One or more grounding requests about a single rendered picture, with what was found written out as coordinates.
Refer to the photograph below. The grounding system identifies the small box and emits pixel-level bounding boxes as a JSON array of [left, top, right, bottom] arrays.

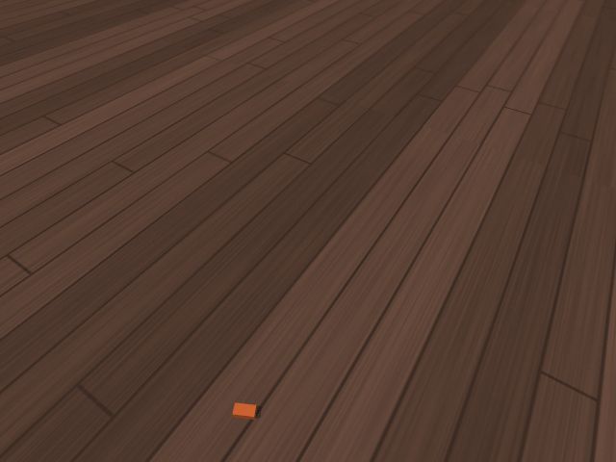
[[232, 402, 257, 420]]

